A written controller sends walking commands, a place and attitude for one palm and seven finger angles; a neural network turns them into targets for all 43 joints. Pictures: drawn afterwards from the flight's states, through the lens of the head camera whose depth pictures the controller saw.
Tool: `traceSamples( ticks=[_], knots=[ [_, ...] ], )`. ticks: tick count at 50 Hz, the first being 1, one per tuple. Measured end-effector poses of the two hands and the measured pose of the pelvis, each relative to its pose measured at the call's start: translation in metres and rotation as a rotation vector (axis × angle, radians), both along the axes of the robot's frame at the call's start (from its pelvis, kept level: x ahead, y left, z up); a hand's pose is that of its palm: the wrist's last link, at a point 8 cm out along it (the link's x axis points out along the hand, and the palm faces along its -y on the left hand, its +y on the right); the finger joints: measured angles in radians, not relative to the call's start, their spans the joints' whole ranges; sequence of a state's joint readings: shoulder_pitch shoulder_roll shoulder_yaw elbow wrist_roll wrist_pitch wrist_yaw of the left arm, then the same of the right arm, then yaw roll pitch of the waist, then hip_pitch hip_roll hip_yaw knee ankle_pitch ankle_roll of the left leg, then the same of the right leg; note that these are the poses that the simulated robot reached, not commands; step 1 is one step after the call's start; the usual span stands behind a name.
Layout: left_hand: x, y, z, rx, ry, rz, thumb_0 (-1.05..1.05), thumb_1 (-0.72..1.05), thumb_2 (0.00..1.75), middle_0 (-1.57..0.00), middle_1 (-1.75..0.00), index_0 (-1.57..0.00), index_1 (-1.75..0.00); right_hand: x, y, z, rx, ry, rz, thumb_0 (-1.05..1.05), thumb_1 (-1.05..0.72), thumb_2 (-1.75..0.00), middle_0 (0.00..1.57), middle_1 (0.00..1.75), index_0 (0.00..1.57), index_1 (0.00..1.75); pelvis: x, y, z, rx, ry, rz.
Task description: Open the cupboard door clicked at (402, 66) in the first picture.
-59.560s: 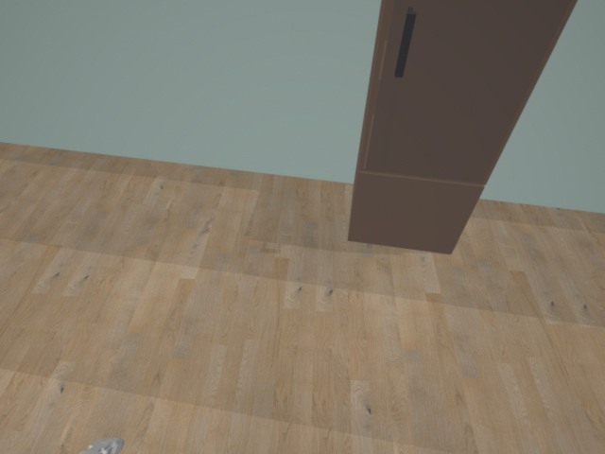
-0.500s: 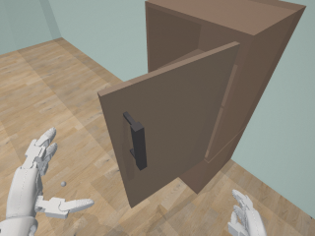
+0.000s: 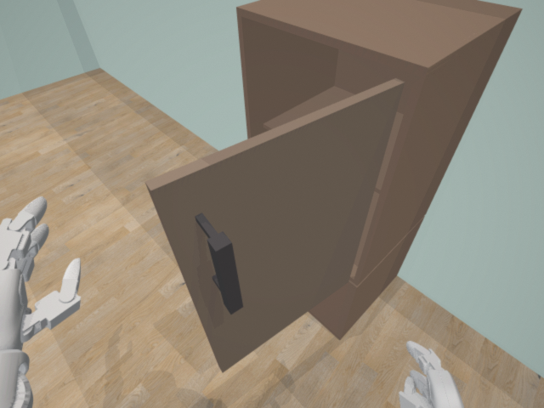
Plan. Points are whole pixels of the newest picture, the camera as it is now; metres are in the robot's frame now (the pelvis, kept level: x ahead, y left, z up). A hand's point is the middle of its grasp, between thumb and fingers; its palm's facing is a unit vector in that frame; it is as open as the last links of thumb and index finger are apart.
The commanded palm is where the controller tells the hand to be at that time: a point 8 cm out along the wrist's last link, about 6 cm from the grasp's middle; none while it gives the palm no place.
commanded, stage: draw the hand back to the body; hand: left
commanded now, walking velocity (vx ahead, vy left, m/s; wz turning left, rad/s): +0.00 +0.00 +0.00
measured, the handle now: (219, 266) +0.27 +0.12 +0.10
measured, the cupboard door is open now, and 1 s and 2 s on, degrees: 81 81 81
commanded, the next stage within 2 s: step back with the hand held close in 0.36 s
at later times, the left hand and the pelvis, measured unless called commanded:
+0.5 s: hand (66, 297) +0.18 +0.26 +0.15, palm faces +0.47 -0.79 -0.39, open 7.5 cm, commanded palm +0.13 +0.29 +0.17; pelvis -0.01 -0.01 +0.00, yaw +0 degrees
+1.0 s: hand (19, 344) +0.12 +0.27 +0.15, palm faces +0.37 -0.76 -0.54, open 7.4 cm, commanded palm +0.07 +0.31 +0.17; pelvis -0.08 +0.02 -0.01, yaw -2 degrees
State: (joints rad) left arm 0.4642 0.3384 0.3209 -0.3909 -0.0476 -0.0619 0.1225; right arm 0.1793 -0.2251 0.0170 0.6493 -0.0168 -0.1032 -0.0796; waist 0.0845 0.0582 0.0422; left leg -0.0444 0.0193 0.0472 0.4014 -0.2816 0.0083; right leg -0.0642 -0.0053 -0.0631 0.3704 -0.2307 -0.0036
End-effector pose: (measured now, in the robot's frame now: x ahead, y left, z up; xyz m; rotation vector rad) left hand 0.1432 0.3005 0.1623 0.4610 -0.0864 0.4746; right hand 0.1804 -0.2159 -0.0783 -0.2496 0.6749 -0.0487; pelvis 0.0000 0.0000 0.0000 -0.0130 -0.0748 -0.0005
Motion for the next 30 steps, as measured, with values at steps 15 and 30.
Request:
traceSamples(
  ticks=[15, 30],
  knots=[
    [-0.001, -0.008, -0.002, -0.019, 0.003, -0.012, 0.02, 0.87, 0.89, -0.21, -0.3, -0.21, -0.3, -0.002, -0.007, 0.002, 0.006, 0.004, -0.009, 0.01, -0.9, -0.9, 0.2, 0.3, 0.2, 0.3, -0.002, -0.005, 0.001, 0.001, -0.004, -0.002],
    [-0.008, -0.004, 0.015, 0.058, -0.047, -0.031, 0.02, 0.89, 0.9, -0.21, -0.3, -0.21, -0.3, -0.019, -0.006, 0.001, 0.02, 0.017, -0.027, 0.01, -0.9, -0.9, 0.2, 0.3, 0.21, 0.3, -0.02, -0.007, 0.001, -0.005, 0.029, -0.006]
  ],
)
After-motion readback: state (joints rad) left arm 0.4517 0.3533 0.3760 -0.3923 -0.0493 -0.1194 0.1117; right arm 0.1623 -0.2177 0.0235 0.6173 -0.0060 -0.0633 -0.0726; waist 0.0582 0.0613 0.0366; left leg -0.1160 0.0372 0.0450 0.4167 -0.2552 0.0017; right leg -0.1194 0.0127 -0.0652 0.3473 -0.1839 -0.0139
